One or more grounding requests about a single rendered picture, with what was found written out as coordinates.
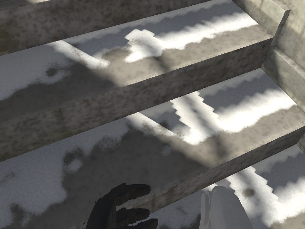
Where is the robot right thigh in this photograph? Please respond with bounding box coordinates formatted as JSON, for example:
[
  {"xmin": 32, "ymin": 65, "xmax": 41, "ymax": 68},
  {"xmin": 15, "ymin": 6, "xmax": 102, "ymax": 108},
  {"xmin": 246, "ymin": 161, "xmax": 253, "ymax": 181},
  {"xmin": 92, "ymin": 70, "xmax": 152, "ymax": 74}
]
[{"xmin": 200, "ymin": 189, "xmax": 254, "ymax": 229}]

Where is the left robot hand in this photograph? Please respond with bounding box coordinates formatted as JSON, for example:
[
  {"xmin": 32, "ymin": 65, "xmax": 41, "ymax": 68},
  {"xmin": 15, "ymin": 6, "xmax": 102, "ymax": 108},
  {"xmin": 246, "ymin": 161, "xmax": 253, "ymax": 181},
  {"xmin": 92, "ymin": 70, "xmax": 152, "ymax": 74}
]
[{"xmin": 83, "ymin": 183, "xmax": 158, "ymax": 229}]

